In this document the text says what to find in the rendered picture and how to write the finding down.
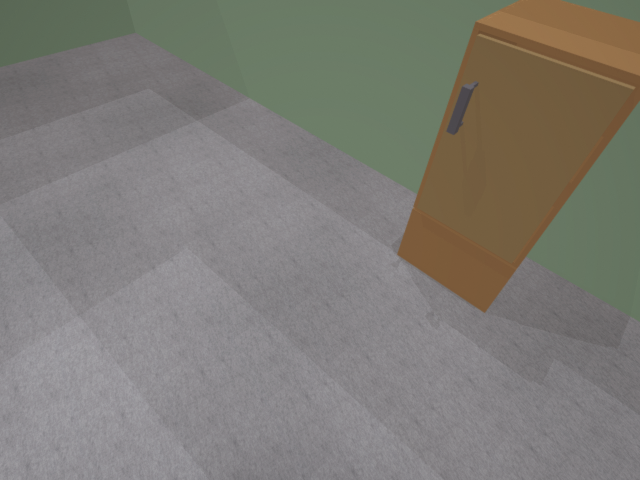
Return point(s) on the cupboard door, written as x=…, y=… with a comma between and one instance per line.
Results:
x=529, y=125

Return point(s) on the handle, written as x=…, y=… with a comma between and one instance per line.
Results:
x=460, y=107

